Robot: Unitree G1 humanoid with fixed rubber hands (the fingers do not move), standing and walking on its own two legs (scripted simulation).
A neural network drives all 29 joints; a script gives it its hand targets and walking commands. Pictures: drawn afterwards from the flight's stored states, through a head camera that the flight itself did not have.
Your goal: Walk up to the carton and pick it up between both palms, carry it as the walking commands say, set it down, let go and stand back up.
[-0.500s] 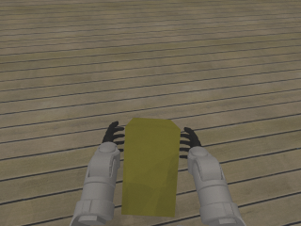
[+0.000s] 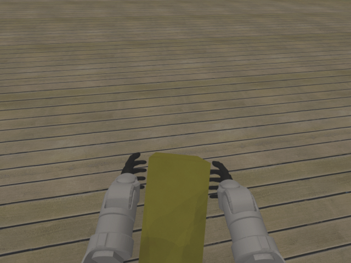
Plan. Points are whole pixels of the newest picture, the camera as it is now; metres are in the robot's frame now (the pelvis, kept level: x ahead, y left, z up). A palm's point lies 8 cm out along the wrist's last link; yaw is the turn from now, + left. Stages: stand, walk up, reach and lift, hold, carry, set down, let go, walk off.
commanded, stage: carry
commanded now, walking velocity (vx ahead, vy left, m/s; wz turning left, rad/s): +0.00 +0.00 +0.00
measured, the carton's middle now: (174, 198) +0.33 +0.01 -0.10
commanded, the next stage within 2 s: none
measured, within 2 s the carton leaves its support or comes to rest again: neither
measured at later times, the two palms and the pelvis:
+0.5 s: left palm (138, 184) +0.29 +0.10 +0.04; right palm (238, 196) +0.27 -0.14 +0.03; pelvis -0.03 -0.02 +0.00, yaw -1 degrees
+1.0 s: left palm (142, 186) +0.28 +0.09 +0.04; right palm (243, 196) +0.27 -0.15 +0.03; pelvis -0.03 -0.03 +0.00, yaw -1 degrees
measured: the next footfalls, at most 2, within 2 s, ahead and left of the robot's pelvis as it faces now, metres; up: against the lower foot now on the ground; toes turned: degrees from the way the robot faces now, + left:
right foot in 1.66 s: +0.06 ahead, -0.15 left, +0.00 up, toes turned -9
left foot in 1.88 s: +0.23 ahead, +0.09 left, +0.00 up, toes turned +8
